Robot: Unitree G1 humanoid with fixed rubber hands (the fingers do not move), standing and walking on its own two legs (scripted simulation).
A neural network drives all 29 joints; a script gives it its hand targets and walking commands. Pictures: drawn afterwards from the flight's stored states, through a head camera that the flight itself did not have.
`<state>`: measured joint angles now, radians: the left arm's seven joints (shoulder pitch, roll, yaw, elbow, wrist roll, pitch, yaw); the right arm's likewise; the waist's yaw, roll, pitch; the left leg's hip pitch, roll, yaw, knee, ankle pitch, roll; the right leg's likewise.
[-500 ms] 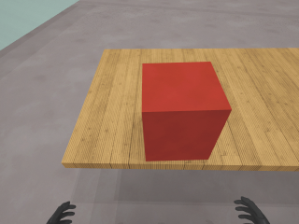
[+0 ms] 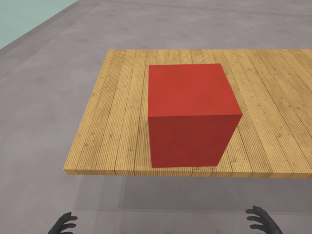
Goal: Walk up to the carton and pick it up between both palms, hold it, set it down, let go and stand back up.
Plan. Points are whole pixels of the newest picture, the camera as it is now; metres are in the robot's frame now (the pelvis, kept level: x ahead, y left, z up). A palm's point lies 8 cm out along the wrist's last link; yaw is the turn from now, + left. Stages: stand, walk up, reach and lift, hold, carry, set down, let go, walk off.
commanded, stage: stand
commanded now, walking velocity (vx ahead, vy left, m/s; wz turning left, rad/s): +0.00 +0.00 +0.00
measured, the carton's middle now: (184, 118) +0.44 -0.06 +0.04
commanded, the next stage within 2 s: walk up in 0.22 s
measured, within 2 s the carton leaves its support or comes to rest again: neither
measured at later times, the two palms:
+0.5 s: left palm out of the picture +0.12 +0.28 -0.09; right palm out of the picture +0.13 -0.27 -0.08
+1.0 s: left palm out of the picture +0.12 +0.29 -0.09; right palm out of the picture +0.13 -0.28 -0.08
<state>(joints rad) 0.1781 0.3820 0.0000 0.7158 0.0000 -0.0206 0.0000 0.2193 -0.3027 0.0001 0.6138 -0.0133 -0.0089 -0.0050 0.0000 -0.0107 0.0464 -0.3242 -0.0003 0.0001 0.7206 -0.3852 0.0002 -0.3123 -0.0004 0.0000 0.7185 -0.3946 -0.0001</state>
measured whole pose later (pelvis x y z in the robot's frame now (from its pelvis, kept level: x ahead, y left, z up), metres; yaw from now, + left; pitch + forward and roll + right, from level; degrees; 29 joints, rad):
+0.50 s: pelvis -0.01 +0.00 +0.00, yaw +0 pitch -1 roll +0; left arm 0.17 0.37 0.00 0.78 0.00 -0.02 0.00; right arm 0.22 -0.31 0.00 0.65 -0.01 -0.01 0.00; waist 0.00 -0.01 0.04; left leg -0.32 0.00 0.00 0.71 -0.37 0.00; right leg -0.31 0.00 0.00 0.72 -0.39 0.00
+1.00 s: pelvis +0.01 -0.01 +0.00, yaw +0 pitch +0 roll +0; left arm 0.18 0.38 0.00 0.80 0.00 -0.02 0.00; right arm 0.22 -0.33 0.00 0.69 -0.01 -0.02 -0.01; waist 0.00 -0.01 0.04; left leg -0.32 0.00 0.00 0.69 -0.37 0.00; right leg -0.31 0.00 0.00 0.71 -0.39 -0.01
